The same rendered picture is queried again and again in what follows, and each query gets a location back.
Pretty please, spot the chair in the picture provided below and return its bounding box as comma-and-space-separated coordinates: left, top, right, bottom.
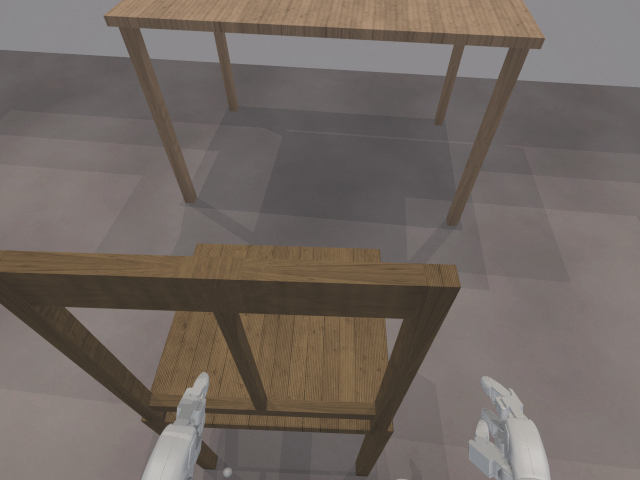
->
0, 243, 461, 476

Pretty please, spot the left robot hand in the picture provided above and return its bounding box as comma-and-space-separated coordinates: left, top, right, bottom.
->
141, 372, 209, 480

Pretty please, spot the right robot hand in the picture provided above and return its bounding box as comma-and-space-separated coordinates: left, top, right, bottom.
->
469, 376, 551, 480

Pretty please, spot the table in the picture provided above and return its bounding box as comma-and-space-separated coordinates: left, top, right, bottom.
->
104, 0, 545, 226

